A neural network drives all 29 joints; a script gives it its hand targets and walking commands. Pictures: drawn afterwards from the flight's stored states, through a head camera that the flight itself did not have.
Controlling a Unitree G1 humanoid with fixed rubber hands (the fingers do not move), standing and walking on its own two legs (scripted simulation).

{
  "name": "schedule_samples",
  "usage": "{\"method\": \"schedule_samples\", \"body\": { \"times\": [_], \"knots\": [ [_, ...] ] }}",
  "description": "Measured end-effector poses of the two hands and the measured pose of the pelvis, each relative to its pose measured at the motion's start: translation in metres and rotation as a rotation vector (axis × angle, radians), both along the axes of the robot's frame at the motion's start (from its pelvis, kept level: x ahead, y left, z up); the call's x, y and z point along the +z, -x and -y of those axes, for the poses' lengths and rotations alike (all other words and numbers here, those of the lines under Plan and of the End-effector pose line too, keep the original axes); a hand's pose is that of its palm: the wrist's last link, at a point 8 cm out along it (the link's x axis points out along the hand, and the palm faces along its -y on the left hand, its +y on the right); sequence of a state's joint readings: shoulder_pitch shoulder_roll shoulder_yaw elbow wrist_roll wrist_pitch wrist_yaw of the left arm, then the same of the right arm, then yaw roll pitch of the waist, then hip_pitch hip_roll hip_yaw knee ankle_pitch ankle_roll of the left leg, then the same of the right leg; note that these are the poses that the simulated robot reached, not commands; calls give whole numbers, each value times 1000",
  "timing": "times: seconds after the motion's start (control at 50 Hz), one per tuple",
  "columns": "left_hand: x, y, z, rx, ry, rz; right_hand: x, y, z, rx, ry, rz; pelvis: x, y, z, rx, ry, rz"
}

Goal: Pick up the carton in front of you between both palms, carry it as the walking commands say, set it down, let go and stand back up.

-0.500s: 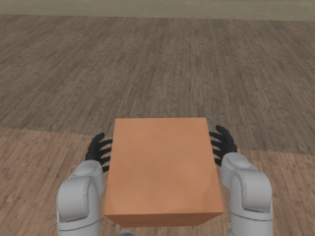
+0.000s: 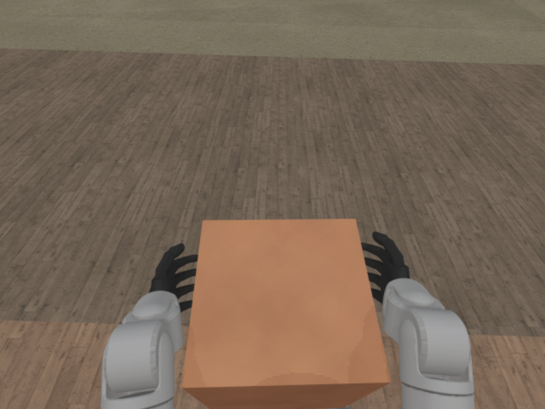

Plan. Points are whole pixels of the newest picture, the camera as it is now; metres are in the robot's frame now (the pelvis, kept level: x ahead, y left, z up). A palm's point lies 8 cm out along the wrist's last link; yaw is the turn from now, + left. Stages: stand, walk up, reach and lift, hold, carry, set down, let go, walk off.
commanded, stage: carry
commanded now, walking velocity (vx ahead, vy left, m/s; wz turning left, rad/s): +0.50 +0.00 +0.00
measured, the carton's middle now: (279, 322) +0.26 +0.00 +0.00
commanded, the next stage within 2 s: none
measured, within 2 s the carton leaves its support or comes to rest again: neither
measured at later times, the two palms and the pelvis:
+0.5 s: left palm (199, 129) +0.61 +0.14 +0.10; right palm (346, 122) +0.63 -0.16 +0.09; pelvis +0.35 -0.02 +0.00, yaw +3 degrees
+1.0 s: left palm (203, 40) +1.04 +0.18 +0.10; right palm (307, 37) +1.05 -0.12 +0.11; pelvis +0.67 +0.02 -0.01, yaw +1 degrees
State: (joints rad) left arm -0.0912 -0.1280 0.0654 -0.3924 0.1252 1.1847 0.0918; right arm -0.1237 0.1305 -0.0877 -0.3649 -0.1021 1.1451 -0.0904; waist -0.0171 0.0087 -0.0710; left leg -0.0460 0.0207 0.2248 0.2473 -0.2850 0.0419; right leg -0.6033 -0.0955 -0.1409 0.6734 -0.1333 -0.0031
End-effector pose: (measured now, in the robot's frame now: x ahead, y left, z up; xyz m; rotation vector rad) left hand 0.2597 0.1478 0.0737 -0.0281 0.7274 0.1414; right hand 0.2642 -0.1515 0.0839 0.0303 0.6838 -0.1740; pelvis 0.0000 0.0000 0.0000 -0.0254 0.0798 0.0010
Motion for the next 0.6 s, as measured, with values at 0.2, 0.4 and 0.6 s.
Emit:
{"method": "schedule_samples", "body": {
  "times": [0.2, 0.4, 0.6],
  "knots": [
    [-12, -150, 17, 73, -24, 1, -22, -169, 17, 57, -42, 2, -27, -154, 33, 54, -3, 25],
    [10, -269, 15, 108, -26, -23, -2, -297, 13, 92, -41, -22, 4, -274, 36, 54, -54, -2],
    [14, -446, -10, 53, 14, 99, 11, -454, -10, 17, -28, 100, -24, -427, -2, 23, -26, 21]
  ]
}}
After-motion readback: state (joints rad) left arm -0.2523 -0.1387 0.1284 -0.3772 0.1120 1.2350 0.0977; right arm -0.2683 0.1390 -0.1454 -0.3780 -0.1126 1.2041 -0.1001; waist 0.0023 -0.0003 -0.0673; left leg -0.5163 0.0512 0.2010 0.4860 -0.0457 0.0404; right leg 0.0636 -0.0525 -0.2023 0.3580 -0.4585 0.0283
